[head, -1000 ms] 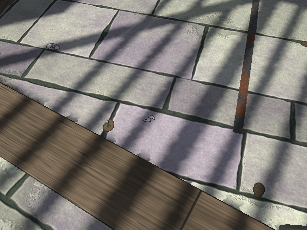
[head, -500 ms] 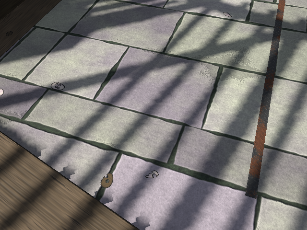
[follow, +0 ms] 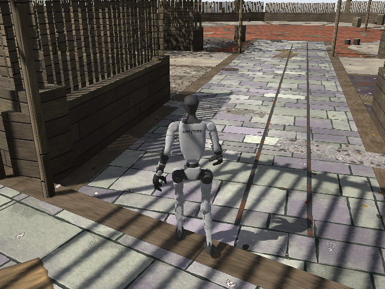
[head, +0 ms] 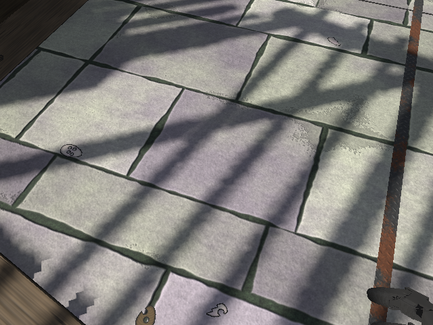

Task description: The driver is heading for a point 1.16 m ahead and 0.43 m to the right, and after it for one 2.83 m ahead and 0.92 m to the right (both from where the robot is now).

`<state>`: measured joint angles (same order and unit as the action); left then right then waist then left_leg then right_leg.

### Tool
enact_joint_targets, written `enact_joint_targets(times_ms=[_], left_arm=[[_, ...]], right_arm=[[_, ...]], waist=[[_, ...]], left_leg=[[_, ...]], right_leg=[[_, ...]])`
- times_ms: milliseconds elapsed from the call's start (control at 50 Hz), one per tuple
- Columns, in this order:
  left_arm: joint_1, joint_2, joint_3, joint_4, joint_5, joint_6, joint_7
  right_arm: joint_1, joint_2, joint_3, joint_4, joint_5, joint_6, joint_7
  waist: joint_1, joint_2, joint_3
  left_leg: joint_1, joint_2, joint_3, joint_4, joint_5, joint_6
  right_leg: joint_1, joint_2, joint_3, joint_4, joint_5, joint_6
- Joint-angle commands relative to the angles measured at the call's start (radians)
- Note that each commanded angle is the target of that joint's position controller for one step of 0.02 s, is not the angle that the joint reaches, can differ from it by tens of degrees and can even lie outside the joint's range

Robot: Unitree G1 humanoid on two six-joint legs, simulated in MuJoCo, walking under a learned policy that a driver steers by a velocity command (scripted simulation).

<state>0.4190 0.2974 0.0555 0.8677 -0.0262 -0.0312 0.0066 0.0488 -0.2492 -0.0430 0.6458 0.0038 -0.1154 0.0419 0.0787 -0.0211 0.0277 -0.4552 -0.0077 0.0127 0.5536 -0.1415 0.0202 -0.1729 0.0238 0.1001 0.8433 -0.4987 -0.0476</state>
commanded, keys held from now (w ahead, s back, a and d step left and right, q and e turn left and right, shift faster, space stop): w+e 0.98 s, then w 0.02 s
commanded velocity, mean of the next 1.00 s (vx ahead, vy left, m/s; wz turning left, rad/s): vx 0.50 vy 0.00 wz -0.55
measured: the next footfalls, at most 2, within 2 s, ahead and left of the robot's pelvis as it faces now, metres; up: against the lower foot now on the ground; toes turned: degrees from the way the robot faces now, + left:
right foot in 0.54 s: +0.39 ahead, -0.22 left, -0.14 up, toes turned -20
left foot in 0.94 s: +0.70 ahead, -0.14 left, -0.14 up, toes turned -37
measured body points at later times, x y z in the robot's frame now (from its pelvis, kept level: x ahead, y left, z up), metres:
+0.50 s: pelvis +0.25 -0.06 -0.08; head +0.27 -0.08 +0.37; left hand +0.54 +0.09 -0.15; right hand +0.15 -0.32 -0.21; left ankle +0.09 +0.12 -0.72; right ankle +0.36 -0.21 -0.80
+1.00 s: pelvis +0.53 -0.16 -0.14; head +0.55 -0.16 +0.31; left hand +0.74 +0.04 -0.27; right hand +0.57 -0.49 -0.20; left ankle +0.67 -0.12 -0.86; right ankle +0.36 -0.20 -0.83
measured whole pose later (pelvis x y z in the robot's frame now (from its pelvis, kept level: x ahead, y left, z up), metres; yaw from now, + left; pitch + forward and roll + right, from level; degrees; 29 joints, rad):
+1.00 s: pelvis +0.53 -0.16 -0.14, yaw -35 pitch +3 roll +0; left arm 0.32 0.29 0.08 0.79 -0.03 -0.03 0.01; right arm 0.08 -0.25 -0.06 0.65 -0.01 -0.12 0.00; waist 0.05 -0.03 -0.03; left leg -0.47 -0.02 -0.02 0.58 -0.17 0.01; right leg -0.24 0.11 0.21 0.86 -0.52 -0.05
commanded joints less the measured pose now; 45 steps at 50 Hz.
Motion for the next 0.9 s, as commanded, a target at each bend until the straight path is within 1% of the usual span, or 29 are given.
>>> enact_joint_targets(times_ms=[20,40,60,100,120,140,160,200,220,260,320,400,460,480,500,520,540,560,580,600,620,640,660,680,700,740,780,840,900], left_arm=[[-0.023,0.144,0.034,-0.114,-0.028,-0.019,-0.001],[-0.052,0.144,0.041,-0.118,-0.021,-0.005,0.006],[-0.064,0.125,0.046,-0.131,-0.007,0.009,0.006],[-0.047,0.070,0.041,-0.144,-0.008,0.030,-0.001],[-0.059,0.058,0.040,-0.151,-0.003,0.035,-0.004],[-0.057,0.058,0.044,-0.155,0.007,0.036,-0.007],[-0.068,0.079,0.056,-0.154,0.002,0.035,-0.010],[-0.118,0.063,0.058,-0.163,-0.001,0.025,-0.019],[-0.161,0.059,0.056,-0.177,0.010,0.020,-0.024],[-0.213,0.046,0.052,-0.193,0.014,0.013,-0.047],[-0.326,0.033,0.047,-0.231,0.006,0.022,-0.078],[-0.455,0.016,0.035,-0.270,-0.006,0.032,-0.101],[-0.483,-0.009,0.023,-0.256,-0.002,0.028,-0.108],[-0.448,-0.006,0.025,-0.233,-0.002,0.023,-0.107],[-0.354,0.016,0.040,-0.200,0.005,0.022,-0.098],[-0.192,0.065,0.073,-0.144,0.012,0.024,-0.082],[-0.021,0.128,0.104,-0.090,0.023,0.029,-0.064],[0.005,0.239,0.113,-0.073,0.038,0.015,-0.056],[0.063,0.249,0.099,-0.110,0.011,-0.001,-0.059],[0.152,0.241,0.098,-0.095,0.006,0.006,-0.051],[0.109,0.254,0.097,-0.068,0.005,0.011,-0.035],[-0.049,0.164,0.069,-0.119,0.008,0.006,-0.031],[-0.182,0.135,0.048,-0.166,0.027,-0.020,-0.029],[-0.284,0.105,0.039,-0.192,0.030,-0.036,-0.028],[-0.319,0.107,0.042,-0.190,0.024,-0.036,-0.023],[-0.316,0.113,0.045,-0.186,0.025,-0.037,-0.004],[-0.252,0.124,0.054,-0.163,0.016,-0.029,0.014],[-0.148,0.113,0.058,-0.128,-0.005,-0.014,0.017],[-0.119,0.101,0.058,-0.123,-0.008,-0.002,0.012]], right_arm=[[0.280,-0.122,-0.051,0.018,0.009,0.011,0.002],[0.213,-0.107,-0.044,0.018,0.002,0.007,0.010],[0.168,-0.092,-0.043,0.023,-0.001,0.003,0.013],[0.148,-0.100,-0.054,0.048,-0.001,-0.007,0.012],[0.153,-0.119,-0.061,0.052,-0.004,-0.014,0.012],[0.149,-0.137,-0.070,0.063,-0.013,-0.023,0.007],[0.151,-0.139,-0.069,0.065,-0.015,-0.031,0.007],[0.167,-0.132,-0.066,0.085,-0.009,-0.039,-0.025],[0.184,-0.135,-0.068,0.099,-0.005,-0.034,-0.039],[0.224,-0.132,-0.066,0.110,-0.007,-0.021,-0.056],[0.302,-0.141,-0.068,0.121,-0.007,-0.010,-0.068],[0.385,-0.140,-0.071,0.127,0.001,0.018,-0.081],[0.408,-0.137,-0.068,0.131,0.010,0.037,-0.078],[0.396,-0.144,-0.069,0.130,0.012,0.044,-0.075],[0.384,-0.171,-0.076,0.131,0.016,0.047,-0.071],[0.379,-0.198,-0.083,0.134,0.022,0.046,-0.064],[0.365,-0.198,-0.083,0.146,0.034,0.033,-0.055],[0.448,-0.089,-0.058,0.118,0.004,0.011,-0.048],[0.464,-0.124,-0.034,0.074,0.006,-0.015,-0.039],[0.337,-0.147,-0.035,0.010,0.044,-0.031,-0.041],[0.261,-0.120,-0.022,-0.022,0.071,-0.041,-0.050],[0.198,-0.135,-0.023,-0.017,0.050,-0.030,-0.078],[0.248,-0.169,-0.034,0.000,0.041,-0.023,-0.087],[0.265,-0.171,-0.042,0.023,0.006,-0.008,-0.090],[0.273,-0.160,-0.049,0.030,-0.017,0.003,-0.088],[0.197,-0.123,-0.041,0.005,-0.036,0.002,-0.079],[0.131,-0.072,-0.024,-0.007,-0.027,-0.002,-0.061],[0.046,-0.079,-0.028,-0.032,0.000,0.008,-0.050],[0.035,-0.123,-0.048,-0.043,0.003,0.000,-0.041]], waist=[[-0.156,0.183,-0.171],[-0.118,0.101,-0.103],[-0.088,0.087,-0.059],[-0.057,0.101,-0.041],[-0.061,0.068,-0.042],[-0.053,0.053,-0.048],[-0.049,0.036,-0.032],[-0.060,0.085,-0.003],[-0.073,0.088,0.002],[-0.097,0.061,-0.005],[-0.153,0.071,0.023],[-0.216,0.062,0.096],[-0.229,0.052,0.114],[-0.211,0.044,0.115],[-0.159,0.048,0.069],[-0.065,0.031,-0.023],[0.050,-0.008,-0.110],[-0.001,-0.283,-0.181],[0.032,-0.229,-0.453],[0.092,-0.177,-0.521],[0.034,-0.085,-0.417],[0.001,0.020,-0.280],[-0.079,0.042,-0.229],[-0.129,0.054,-0.136],[-0.156,0.031,-0.061],[-0.136,0.005,-0.028],[-0.092,-0.047,-0.075],[-0.046,-0.045,-0.078],[-0.059,-0.062,-0.060]], left_leg=[[0.601,0.352,-0.471,-0.252,-0.184,0.215],[0.465,0.321,-0.383,-0.282,-0.097,0.202],[0.384,0.303,-0.322,-0.308,-0.039,0.203],[0.300,0.293,-0.242,-0.361,0.000,0.211],[0.293,0.288,-0.196,-0.374,0.037,0.226],[0.304,0.310,-0.179,-0.352,0.115,0.229],[0.300,0.268,-0.109,-0.344,0.126,0.211],[0.292,0.235,-0.011,-0.328,0.103,0.161],[0.273,0.230,0.019,-0.293,0.083,0.152],[0.253,0.232,0.061,-0.215,0.017,0.138],[0.277,0.295,0.056,-0.108,-0.103,0.124],[0.369,0.363,0.027,0.045,-0.139,0.092],[0.333,0.368,0.060,0.151,-0.084,0.047],[0.291,0.362,0.084,0.196,-0.018,0.031],[0.244,0.344,0.119,0.311,0.114,0.022],[0.203,0.302,0.166,0.508,0.277,0.007],[0.051,0.230,0.206,0.823,0.204,-0.032],[-0.423,0.114,0.159,1.316,-0.686,-0.092],[-0.485,0.106,-0.036,1.413,-0.686,-0.099],[-0.544,0.075,-0.098,1.387,-0.616,-0.101],[-0.655,0.100,-0.095,1.247,-0.456,-0.078],[-0.656,0.113,-0.069,1.219,-0.389,-0.071],[-0.550,0.149,-0.158,1.010,-0.205,-0.050],[-0.416,0.168,-0.175,0.872,-0.169,-0.080],[-0.317,0.179,-0.156,0.717,-0.161,-0.101],[-0.158,0.153,-0.094,0.434,-0.084,-0.123],[0.005,0.080,-0.048,0.207,0.130,-0.122],[0.023,0.030,-0.061,0.070,0.169,-0.105],[0.067,0.013,-0.080,-0.021,0.092,-0.050]], right_leg=[[-0.569,-0.058,0.035,0.445,0.049,-0.016],[-0.525,-0.096,0.029,0.413,0.106,-0.009],[-0.501,-0.121,0.035,0.364,0.140,-0.003],[-0.437,-0.153,0.025,0.301,0.161,0.009],[-0.438,-0.151,0.009,0.292,0.217,0.019],[-0.455,-0.161,0.033,0.290,0.275,0.021],[-0.472,-0.149,0.040,0.219,0.365,0.021],[-0.492,-0.134,0.048,0.073,0.549,0.013],[-0.477,-0.125,0.041,0.010,0.660,0.018],[-0.443,-0.103,0.011,-0.094,0.809,0.010],[-0.495,-0.098,0.004,-0.160,0.870,-0.004],[-0.616,-0.098,0.006,-0.237,0.845,-0.007],[-0.524,-0.096,-0.054,-0.314,0.813,-0.016],[-0.429,-0.091,-0.078,-0.355,0.782,-0.027],[-0.263,-0.056,-0.127,-0.360,0.736,-0.038],[-0.036,0.000,-0.186,-0.377,0.729,-0.063],[0.272,0.003,-0.196,-0.428,0.861,-0.124],[0.686,-0.159,0.031,-0.111,1.291,-0.235],[0.795,-0.310,0.307,-0.089,1.285,-0.387],[0.792,-0.371,0.493,-0.299,0.884,-0.447],[0.680,-0.369,0.620,-0.467,0.311,-0.396],[0.509,-0.364,0.654,-0.541,0.202,-0.353],[0.291,-0.396,0.657,-0.523,0.271,-0.350],[0.087,-0.337,0.568,-0.525,0.446,-0.335],[-0.073,-0.268,0.432,-0.539,0.522,-0.304],[-0.234,-0.165,0.256,-0.547,0.693,-0.268],[-0.261,-0.093,0.158,-0.542,0.705,-0.225],[-0.155,-0.123,0.227,-0.518,0.552,-0.198],[-0.075,-0.134,0.320,-0.443,0.388,-0.158]])
Velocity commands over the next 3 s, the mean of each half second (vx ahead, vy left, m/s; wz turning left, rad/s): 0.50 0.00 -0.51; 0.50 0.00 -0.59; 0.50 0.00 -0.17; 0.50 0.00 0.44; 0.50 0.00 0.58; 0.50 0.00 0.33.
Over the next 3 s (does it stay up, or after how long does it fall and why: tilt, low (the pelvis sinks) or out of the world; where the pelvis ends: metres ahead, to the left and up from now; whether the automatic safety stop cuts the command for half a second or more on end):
stays up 1.46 -0.56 -0.14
